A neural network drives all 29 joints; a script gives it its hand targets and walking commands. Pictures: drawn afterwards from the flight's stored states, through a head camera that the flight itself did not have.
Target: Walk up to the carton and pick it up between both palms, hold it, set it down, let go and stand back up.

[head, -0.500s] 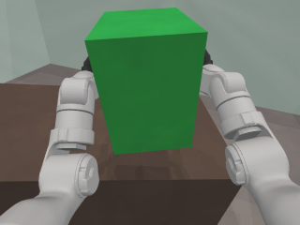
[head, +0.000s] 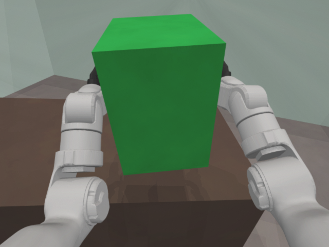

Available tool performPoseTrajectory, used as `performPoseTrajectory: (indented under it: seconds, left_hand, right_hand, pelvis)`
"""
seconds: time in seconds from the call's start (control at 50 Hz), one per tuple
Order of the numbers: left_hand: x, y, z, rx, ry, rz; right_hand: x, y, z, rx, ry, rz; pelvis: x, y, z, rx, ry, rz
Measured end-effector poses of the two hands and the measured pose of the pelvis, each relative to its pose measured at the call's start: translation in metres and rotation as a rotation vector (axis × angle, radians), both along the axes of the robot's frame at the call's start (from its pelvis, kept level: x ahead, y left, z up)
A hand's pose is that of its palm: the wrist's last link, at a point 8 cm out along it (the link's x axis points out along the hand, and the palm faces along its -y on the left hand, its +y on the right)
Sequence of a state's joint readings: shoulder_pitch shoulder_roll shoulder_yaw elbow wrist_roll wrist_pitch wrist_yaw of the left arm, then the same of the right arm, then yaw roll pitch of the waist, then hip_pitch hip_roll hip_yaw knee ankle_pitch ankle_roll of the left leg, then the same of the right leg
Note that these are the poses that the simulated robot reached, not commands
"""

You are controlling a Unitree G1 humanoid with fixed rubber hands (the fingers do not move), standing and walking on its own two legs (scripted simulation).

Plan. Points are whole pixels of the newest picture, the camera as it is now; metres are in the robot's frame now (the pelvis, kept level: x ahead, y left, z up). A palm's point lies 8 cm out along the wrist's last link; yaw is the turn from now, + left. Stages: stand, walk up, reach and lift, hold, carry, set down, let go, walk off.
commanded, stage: hold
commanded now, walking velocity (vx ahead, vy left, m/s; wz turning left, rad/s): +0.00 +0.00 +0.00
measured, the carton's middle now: (159, 90) +0.39 +0.00 +0.27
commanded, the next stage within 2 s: none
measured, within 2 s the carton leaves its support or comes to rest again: neither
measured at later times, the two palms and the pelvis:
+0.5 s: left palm (95, 90) +0.37 +0.14 +0.28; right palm (223, 82) +0.37 -0.14 +0.31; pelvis -0.01 +0.00 +0.00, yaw +0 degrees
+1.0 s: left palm (95, 91) +0.37 +0.14 +0.28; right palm (222, 84) +0.37 -0.14 +0.30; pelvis -0.01 +0.00 +0.00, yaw +0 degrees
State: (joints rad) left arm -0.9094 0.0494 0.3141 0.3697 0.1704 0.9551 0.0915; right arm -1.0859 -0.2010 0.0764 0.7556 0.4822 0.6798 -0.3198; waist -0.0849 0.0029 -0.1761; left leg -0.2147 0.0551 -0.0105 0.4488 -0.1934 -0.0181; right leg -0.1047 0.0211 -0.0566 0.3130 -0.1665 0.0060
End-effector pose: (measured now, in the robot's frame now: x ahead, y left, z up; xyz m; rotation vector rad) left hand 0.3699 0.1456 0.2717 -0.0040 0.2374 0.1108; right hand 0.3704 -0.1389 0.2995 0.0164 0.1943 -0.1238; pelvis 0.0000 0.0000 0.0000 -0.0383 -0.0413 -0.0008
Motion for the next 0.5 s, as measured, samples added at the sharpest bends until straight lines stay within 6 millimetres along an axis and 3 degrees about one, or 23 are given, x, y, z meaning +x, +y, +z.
performPoseTrajectory:
  seconds: [0.5]
  left_hand:
    - [-0.002,-0.001,0.011,0.005,0.011,-0.004]
  right_hand:
    - [-0.004,-0.001,0.01,0.038,0.017,-0.014]
  pelvis:
    - [-0.013,-0.002,0.0,0.004,0.006,0.005]
